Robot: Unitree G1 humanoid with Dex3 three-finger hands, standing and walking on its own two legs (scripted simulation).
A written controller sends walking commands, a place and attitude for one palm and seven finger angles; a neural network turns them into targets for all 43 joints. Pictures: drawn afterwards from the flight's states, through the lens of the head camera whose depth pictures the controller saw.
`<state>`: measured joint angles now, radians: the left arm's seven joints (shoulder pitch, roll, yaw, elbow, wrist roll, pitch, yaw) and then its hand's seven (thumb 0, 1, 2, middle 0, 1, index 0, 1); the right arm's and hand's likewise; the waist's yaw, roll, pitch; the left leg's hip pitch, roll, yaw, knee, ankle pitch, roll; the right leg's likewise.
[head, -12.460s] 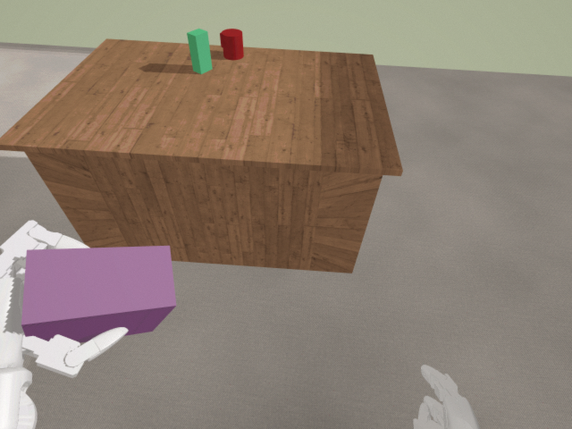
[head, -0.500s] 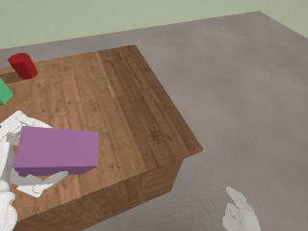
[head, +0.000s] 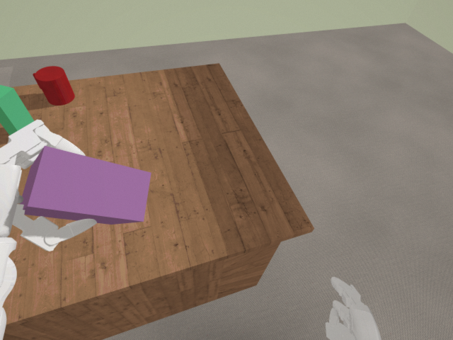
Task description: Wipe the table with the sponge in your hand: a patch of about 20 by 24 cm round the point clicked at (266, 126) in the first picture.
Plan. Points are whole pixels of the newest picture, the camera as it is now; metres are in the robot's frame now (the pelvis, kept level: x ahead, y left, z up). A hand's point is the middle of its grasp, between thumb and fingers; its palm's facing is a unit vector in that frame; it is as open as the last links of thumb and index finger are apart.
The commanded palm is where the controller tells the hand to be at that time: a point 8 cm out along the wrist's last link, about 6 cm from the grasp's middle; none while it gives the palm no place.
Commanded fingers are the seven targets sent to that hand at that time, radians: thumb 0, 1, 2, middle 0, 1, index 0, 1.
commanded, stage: turn the palm down, sponge in hand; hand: left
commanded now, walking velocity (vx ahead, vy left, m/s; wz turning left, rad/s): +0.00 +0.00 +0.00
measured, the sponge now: (100, 195) +0.26 +0.22 +0.14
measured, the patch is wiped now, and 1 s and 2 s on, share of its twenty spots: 0.00 0.00 0.00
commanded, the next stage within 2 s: none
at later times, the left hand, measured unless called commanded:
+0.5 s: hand (55, 223) +0.22 +0.25 +0.14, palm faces +0.41 -0.59 -0.70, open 10.7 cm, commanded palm +0.17 +0.26 +0.17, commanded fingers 0.00 0.10 1.30 -1.20 -1.60 -1.20 -1.60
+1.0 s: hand (69, 238) +0.22 +0.25 +0.10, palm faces +0.17 -0.40 -0.90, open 10.7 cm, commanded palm +0.19 +0.26 +0.16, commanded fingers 0.00 0.10 1.30 -1.20 -1.60 -1.20 -1.60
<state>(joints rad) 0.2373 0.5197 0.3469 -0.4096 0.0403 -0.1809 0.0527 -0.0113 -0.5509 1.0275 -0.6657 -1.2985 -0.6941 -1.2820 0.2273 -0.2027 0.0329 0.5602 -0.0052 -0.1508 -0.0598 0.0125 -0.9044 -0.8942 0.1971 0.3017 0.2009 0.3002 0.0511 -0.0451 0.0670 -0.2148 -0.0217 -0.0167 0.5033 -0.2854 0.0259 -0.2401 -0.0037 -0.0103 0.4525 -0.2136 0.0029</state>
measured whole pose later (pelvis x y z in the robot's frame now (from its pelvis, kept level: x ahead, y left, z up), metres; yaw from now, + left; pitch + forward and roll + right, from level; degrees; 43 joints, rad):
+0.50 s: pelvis +0.00 -0.04 -0.01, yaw +2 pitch +0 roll -1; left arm 0.31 0.49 0.32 -0.31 0.20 0.01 0.12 -0.01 -0.55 1.03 -0.67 -1.30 -0.69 -1.28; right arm 0.17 -0.24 0.02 0.66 -0.01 -0.09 -0.06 0.01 -0.90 -0.89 0.20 0.30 0.20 0.30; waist 0.07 0.06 0.00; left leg -0.26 0.01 -0.07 0.59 -0.32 -0.02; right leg -0.29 0.03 -0.06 0.55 -0.27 -0.04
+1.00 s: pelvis +0.01 -0.04 -0.01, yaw +0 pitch +1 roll +0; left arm 0.41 0.54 0.21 -0.32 0.43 0.16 0.09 0.00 -0.55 1.03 -0.67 -1.29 -0.70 -1.28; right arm 0.18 -0.28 -0.02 0.60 0.03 -0.02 -0.10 0.01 -0.91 -0.89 0.20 0.30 0.20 0.30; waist 0.07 0.08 -0.03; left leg -0.26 0.02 -0.03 0.58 -0.34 -0.02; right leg -0.31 0.03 -0.02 0.58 -0.29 -0.04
